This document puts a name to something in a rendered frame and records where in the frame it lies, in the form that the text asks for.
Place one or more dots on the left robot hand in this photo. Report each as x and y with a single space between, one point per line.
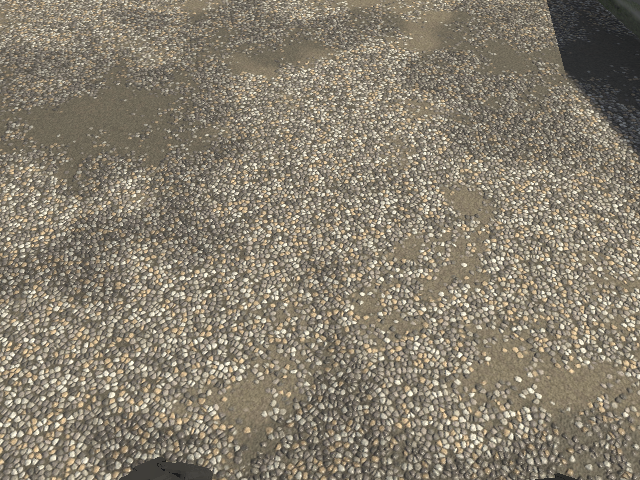
159 469

